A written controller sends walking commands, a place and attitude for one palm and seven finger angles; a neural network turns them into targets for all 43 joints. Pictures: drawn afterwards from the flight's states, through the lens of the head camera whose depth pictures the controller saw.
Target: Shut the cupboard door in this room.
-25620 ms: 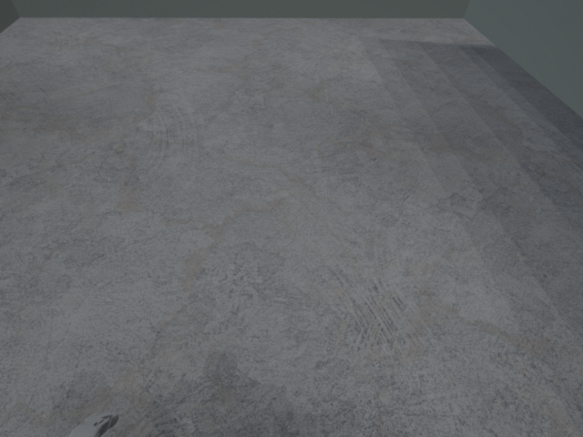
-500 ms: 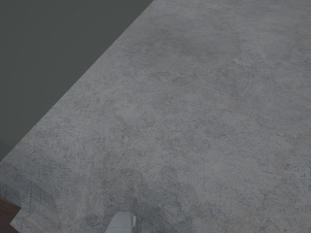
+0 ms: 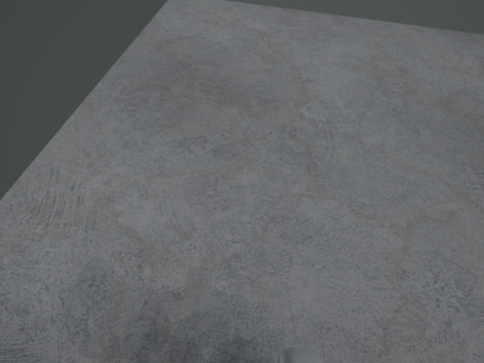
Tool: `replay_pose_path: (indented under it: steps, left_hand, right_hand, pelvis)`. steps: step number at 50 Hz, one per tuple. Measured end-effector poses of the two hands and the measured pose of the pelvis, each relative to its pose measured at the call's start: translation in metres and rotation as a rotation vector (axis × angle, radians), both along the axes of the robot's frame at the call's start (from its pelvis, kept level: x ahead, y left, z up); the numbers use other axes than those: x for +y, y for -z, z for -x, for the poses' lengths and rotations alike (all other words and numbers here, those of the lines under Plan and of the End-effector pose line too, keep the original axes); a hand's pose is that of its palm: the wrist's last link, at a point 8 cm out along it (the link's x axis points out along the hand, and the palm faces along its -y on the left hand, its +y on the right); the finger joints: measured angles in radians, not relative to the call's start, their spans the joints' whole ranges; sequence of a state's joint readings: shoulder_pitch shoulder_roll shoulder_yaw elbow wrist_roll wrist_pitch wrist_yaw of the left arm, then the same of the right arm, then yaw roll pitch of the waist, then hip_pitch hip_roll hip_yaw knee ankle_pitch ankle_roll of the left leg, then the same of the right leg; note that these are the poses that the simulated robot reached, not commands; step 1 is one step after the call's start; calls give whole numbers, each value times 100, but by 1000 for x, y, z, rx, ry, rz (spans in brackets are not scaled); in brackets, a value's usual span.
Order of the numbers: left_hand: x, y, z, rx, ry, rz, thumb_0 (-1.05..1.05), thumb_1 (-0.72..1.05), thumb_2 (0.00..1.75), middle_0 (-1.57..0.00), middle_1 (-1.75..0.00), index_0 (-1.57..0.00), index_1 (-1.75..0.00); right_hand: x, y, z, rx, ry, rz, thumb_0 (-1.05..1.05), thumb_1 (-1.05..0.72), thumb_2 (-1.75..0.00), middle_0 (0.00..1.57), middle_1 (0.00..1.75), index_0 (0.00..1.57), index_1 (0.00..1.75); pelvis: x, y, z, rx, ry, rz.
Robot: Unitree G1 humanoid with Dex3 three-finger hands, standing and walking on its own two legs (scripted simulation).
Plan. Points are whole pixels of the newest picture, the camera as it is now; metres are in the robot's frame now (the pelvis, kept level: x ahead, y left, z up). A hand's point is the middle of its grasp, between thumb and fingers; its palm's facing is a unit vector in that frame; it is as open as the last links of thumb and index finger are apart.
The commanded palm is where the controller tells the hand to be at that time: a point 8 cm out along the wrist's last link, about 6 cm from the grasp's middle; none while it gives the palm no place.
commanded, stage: walk around to get in front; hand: left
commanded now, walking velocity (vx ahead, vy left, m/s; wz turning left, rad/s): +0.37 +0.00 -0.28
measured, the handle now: out of the picture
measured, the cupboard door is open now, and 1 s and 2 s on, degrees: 83 83 83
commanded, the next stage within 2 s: walk to a spot facing it in 1.84 s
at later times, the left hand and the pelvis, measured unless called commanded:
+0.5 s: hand (217, 266) +0.34 +0.08 -0.17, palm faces -0.17 -0.98 -0.13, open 7.3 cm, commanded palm none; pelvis +0.20 -0.06 -0.01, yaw -8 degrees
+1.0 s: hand (196, 265) +0.34 +0.13 -0.19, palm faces -0.05 -0.99 -0.12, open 7.4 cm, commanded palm none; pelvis +0.42 -0.03 -0.02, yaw -9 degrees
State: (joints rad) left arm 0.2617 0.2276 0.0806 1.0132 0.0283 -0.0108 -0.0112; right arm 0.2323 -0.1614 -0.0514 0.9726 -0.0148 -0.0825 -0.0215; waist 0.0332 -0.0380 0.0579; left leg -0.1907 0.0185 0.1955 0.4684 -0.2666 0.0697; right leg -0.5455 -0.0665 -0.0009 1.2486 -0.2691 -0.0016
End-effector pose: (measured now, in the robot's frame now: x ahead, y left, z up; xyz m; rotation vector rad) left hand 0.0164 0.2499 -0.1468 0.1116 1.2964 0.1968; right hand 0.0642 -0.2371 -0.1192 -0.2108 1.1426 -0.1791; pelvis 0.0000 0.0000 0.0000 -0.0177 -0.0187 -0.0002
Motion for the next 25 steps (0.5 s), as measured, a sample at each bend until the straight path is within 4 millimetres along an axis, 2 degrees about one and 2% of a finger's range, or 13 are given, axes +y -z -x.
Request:
replay_pose_path:
  steps: [3, 7, 11, 15, 18, 20, 22, 25]
  left_hand:
    - [10, -9, -69, -93, 57, -18, 0, 92, 90, -20, -30, -19, -30]
    - [6, -16, -145, -161, 132, -17, 0, 92, 90, -20, -30, -19, -30]
    - [-19, -16, -208, -182, 218, 10, 0, 92, 90, -20, -30, -19, -30]
    - [-58, -11, -267, -192, 304, 47, 0, 92, 90, -20, -30, -19, -30]
    - [-91, -5, -308, -211, 356, 69, 0, 92, 90, -20, -30, -19, -30]
    - [-109, 0, -328, -238, 365, 75, 0, 91, 90, -20, -30, -19, -30]
    - [-119, 1, -334, -241, 347, 77, 0, 91, 90, -20, -30, -20, -30]
    - [-120, -3, -324, -188, 285, 68, -1, 91, 90, -20, -30, -20, -30]
  right_hand:
    - [-8, 0, 32, 105, 80, 25, -2, -95, -90, 20, 30, 21, 30]
    - [-3, 1, 71, 246, 174, 17, -1, -94, -90, 19, 30, 20, 30]
    - [16, 2, 97, 371, 251, -31, 0, -93, -90, 19, 30, 20, 30]
    - [39, 4, 107, 483, 323, -107, 0, -92, -90, 19, 30, 20, 30]
    - [50, 8, 103, 555, 370, -167, 0, -91, -90, 20, 30, 20, 30]
    - [50, 14, 91, 589, 389, -208, 0, -91, -90, 20, 30, 20, 30]
    - [43, 20, 67, 582, 393, -229, 0, -91, -90, 20, 30, 20, 30]
    - [21, 27, 8, 485, 365, -226, 1, -91, -90, 20, 30, 20, 30]
  pelvis:
    - [6, -2, -21, 7, 24, -6]
    - [8, -2, -51, 15, 54, -11]
    - [3, 0, -83, 20, 80, -13]
    - [-9, 5, -117, 27, 106, -15]
    - [-24, 12, -146, 29, 124, -14]
    - [-37, 19, -167, 22, 133, -25]
    - [-47, 19, -182, 7, 141, -27]
    - [-56, 11, -204, -11, 140, -29]
